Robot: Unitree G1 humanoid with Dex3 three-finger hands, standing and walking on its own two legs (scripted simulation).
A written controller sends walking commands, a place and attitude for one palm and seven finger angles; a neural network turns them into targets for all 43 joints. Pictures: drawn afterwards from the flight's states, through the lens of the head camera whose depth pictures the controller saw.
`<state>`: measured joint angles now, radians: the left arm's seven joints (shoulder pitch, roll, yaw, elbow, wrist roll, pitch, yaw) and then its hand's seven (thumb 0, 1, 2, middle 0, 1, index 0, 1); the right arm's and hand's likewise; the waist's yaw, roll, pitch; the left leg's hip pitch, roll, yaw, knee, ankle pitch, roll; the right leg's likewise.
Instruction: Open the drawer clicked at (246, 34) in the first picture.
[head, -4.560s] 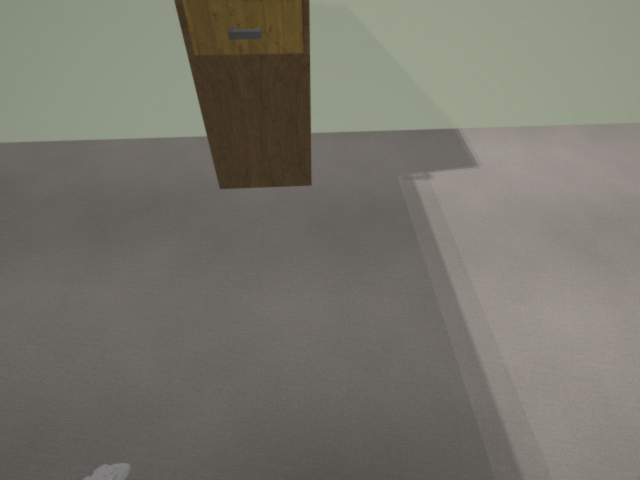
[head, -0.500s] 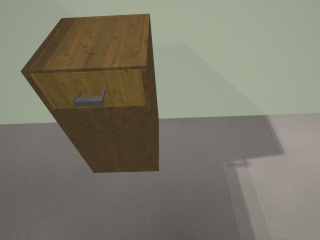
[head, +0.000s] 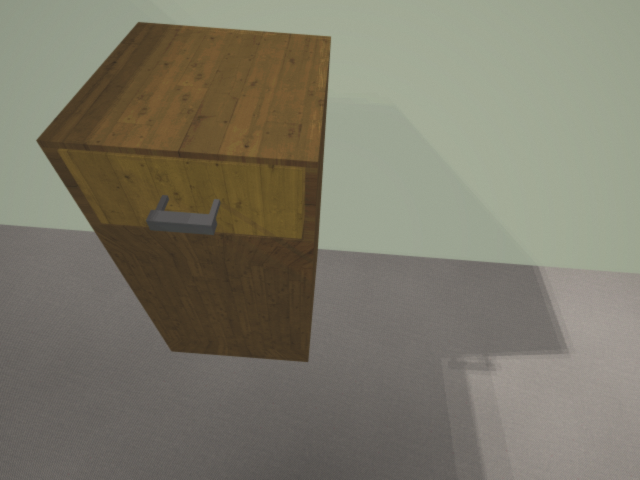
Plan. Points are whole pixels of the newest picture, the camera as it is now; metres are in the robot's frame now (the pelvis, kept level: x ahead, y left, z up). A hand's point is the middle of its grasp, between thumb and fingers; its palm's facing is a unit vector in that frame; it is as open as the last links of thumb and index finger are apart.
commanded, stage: come to a stop and stand still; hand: left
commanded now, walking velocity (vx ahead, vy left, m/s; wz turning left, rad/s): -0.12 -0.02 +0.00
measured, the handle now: (186, 212) +0.51 +0.30 -0.04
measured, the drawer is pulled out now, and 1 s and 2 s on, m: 0.00 0.00 0.00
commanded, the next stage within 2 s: look again from close up in 0.58 s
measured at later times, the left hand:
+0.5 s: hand out of the picture +0.04 +0.16 -0.16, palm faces +0.03 -0.98 -0.21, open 7.3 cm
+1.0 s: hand out of the picture -0.02 +0.17 -0.17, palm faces +0.01 -0.98 -0.19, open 7.3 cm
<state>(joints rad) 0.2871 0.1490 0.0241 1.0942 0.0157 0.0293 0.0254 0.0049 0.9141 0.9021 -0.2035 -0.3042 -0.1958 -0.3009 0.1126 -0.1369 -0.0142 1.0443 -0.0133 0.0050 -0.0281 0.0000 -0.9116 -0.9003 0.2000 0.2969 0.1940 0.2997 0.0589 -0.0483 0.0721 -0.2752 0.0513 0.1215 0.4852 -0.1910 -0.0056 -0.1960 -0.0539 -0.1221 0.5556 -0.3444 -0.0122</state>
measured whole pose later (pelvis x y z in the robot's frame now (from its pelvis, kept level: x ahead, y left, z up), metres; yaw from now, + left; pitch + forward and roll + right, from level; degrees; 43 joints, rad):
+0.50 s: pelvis -0.02 -0.02 +0.01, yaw -1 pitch -1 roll +1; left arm 0.19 0.17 0.02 1.08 0.01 0.01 0.03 0.00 0.93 0.90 -0.20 -0.30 -0.20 -0.30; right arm 0.26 -0.15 0.00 1.15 -0.02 0.02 -0.02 0.00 -0.91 -0.90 0.20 0.30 0.19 0.30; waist 0.00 -0.01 0.04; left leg -0.18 0.06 0.06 0.43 -0.22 -0.04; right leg -0.16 0.00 -0.13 0.45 -0.27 -0.05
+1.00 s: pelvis -0.02 +0.01 +0.00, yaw -1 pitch -1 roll +0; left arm 0.31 0.13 -0.01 1.09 0.02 -0.01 0.03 0.01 0.92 0.90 -0.20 -0.30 -0.20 -0.30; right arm 0.33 -0.14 0.02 1.09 -0.02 -0.01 -0.02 0.01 -0.92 -0.90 0.20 0.30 0.19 0.30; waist 0.00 0.02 0.00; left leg -0.21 0.02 0.07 0.51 -0.29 0.01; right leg -0.21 -0.03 -0.10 0.52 -0.30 -0.01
